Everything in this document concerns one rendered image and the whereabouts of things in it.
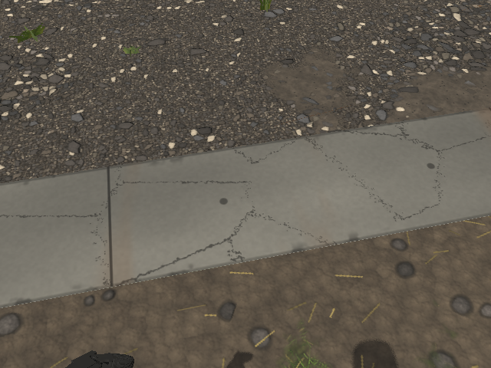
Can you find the left robot hand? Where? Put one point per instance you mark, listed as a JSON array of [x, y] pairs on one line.
[[107, 360]]

